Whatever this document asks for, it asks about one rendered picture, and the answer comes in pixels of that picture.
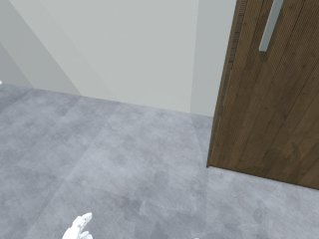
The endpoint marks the left robot hand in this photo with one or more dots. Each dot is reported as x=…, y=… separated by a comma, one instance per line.
x=78, y=225

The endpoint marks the handle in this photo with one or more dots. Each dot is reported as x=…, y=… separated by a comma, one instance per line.
x=271, y=21

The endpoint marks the wardrobe door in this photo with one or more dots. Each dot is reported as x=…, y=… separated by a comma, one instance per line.
x=269, y=124

